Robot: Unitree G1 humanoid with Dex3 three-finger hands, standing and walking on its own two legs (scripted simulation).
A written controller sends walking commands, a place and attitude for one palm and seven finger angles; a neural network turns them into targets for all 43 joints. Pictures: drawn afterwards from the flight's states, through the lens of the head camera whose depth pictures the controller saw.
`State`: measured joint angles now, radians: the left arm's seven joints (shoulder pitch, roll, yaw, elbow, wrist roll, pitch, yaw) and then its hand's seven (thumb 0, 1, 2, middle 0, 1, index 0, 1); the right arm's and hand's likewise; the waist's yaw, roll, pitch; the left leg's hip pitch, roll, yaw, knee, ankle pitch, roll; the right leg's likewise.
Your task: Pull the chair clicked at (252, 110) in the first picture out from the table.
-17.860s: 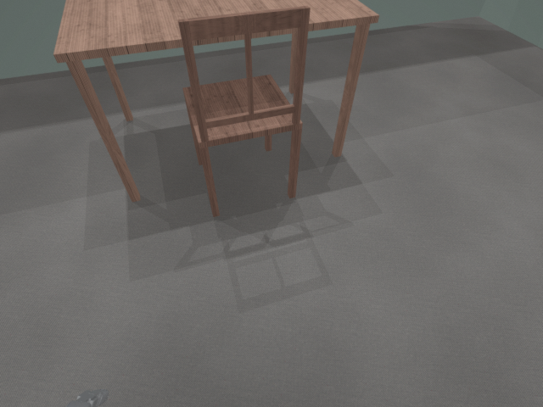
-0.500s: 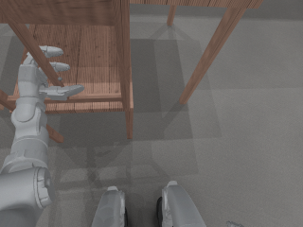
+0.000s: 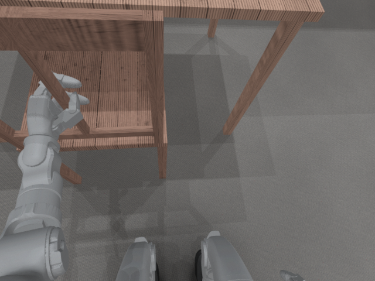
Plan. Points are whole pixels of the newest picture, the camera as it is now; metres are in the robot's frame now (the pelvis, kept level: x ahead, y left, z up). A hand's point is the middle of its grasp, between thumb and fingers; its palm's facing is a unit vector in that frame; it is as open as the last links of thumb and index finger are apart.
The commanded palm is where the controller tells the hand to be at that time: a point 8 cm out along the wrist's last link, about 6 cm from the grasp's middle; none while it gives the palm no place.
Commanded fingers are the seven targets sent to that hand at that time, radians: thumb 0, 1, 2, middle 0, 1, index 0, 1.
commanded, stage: hook a spindle and tug to test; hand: left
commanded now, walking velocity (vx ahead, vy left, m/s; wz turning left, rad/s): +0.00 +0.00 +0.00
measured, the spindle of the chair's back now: (64, 100) +0.48 +0.24 +0.02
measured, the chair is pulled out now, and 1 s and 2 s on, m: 0.01 0.07 0.21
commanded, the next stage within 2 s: step backward, pulling the chair out in 0.40 s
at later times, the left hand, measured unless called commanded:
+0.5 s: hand (79, 125) +0.42 +0.20 +0.01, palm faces +0.04 -1.00 -0.03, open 5.0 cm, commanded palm +0.41 +0.24 +0.02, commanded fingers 0.00 0.90 0.90 -0.50 -1.45 -0.50 -1.45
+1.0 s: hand (90, 133) +0.40 +0.17 +0.03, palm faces +0.10 -0.98 -0.15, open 4.8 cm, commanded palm +0.37 +0.22 +0.03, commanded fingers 0.00 0.90 0.90 -0.50 -1.45 -0.50 -1.45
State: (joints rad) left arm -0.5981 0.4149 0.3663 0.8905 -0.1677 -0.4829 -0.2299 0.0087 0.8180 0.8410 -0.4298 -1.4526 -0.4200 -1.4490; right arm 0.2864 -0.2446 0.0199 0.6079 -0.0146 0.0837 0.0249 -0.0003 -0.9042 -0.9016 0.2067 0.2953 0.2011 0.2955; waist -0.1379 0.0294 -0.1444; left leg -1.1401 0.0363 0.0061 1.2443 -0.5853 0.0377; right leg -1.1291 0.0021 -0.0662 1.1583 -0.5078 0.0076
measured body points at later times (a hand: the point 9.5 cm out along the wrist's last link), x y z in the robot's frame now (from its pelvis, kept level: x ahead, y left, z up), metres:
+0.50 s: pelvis +0.01 +0.00 +0.00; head +0.16 +0.02 +0.43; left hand +0.42 +0.25 +0.02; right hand +0.10 -0.25 -0.11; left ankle -0.01 +0.09 -0.63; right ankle +0.01 -0.13 -0.63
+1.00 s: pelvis +0.01 +0.01 +0.09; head +0.12 +0.01 +0.53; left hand +0.39 +0.23 +0.04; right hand +0.05 -0.27 -0.03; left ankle -0.01 +0.09 -0.63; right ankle +0.01 -0.13 -0.63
